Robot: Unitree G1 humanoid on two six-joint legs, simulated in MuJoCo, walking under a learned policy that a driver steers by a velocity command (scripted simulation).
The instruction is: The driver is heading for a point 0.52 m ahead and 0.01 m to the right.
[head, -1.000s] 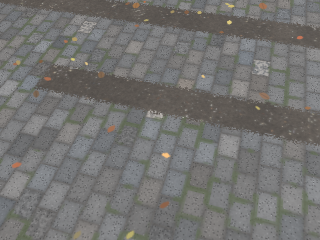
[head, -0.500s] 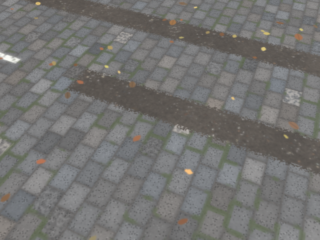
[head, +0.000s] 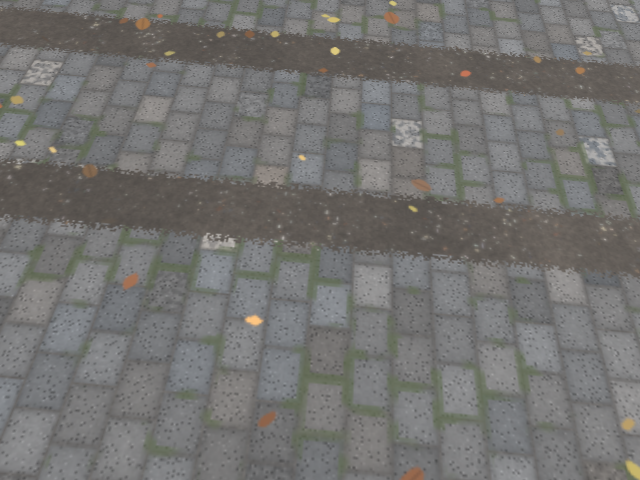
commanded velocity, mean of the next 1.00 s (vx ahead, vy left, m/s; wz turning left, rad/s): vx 0.15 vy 0.00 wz -0.04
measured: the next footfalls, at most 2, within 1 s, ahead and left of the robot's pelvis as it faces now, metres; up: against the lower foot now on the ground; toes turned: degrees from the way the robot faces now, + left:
right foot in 0.30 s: +0.03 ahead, -0.16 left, +0.00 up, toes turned -14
left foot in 0.92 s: +0.21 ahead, +0.10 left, +0.00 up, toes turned +4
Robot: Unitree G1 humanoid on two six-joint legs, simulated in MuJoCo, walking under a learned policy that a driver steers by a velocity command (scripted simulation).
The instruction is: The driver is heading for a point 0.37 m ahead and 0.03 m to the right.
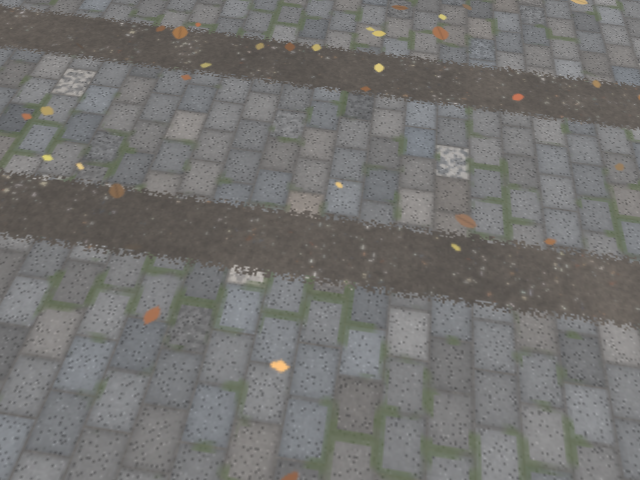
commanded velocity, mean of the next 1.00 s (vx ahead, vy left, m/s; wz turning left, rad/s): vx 0.23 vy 0.00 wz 0.16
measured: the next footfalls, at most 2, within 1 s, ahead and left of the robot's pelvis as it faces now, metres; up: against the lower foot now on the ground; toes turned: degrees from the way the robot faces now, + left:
right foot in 0.38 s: +0.44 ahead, -0.07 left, +0.00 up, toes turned +8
left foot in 0.74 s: +0.39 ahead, +0.18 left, +0.00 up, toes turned +7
